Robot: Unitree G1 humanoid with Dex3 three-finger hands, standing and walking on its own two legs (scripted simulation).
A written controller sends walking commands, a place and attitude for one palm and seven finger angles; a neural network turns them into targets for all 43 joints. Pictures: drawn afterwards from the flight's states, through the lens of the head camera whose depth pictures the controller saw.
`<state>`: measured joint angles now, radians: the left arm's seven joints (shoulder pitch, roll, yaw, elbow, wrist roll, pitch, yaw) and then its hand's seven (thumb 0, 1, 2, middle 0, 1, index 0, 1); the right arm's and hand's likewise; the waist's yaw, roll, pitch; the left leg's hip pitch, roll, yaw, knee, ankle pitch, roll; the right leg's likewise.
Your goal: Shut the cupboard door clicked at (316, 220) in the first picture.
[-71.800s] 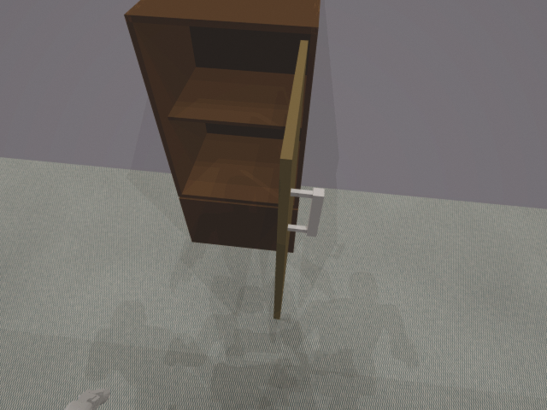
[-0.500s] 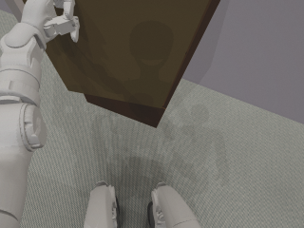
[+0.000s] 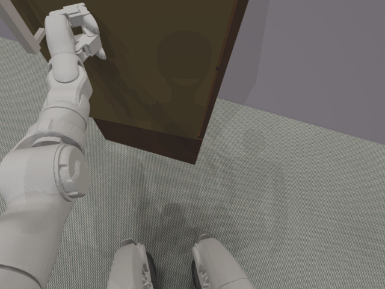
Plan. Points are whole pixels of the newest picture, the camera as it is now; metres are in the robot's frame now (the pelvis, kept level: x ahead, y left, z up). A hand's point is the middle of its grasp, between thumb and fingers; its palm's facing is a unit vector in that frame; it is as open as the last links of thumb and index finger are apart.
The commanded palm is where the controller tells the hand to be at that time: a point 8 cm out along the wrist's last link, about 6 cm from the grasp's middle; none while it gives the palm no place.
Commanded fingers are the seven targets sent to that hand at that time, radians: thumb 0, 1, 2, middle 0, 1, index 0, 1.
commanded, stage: pull the fist back off the door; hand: left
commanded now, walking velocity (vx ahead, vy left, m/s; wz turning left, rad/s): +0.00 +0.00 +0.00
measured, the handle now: (21, 17) +0.65 +0.22 +0.10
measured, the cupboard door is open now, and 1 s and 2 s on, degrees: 4 4 4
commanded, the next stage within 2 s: draw the hand back to the body in 0.52 s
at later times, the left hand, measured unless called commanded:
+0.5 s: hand (94, 75) +0.49 +0.09 +0.11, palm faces +0.08 -1.00 -0.01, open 3.1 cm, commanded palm +0.47 +0.14 +0.10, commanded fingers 0.00 0.90 0.90 -1.30 -1.50 -1.30 -1.50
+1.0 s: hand (40, 103) +0.41 +0.15 +0.16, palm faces +0.14 -0.99 -0.01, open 3.1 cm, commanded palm +0.37 +0.19 +0.16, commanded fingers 0.00 0.90 0.90 -1.30 -1.50 -1.30 -1.50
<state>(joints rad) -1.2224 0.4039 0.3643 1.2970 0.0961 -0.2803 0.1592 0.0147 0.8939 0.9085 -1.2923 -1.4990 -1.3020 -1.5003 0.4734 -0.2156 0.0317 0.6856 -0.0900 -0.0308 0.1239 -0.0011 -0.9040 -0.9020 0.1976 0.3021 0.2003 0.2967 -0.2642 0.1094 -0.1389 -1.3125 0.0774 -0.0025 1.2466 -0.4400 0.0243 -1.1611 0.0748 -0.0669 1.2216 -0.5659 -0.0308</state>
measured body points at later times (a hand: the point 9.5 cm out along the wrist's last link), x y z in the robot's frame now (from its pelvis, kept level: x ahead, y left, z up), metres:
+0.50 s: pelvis +0.02 -0.01 +0.03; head +0.13 +0.00 +0.47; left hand +0.48 +0.14 +0.11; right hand +0.09 -0.28 -0.08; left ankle +0.06 +0.11 -0.62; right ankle +0.00 -0.11 -0.62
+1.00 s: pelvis +0.02 -0.02 +0.07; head +0.07 -0.03 +0.52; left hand +0.40 +0.20 +0.16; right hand +0.08 -0.27 -0.06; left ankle +0.06 +0.11 -0.62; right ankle +0.00 -0.11 -0.62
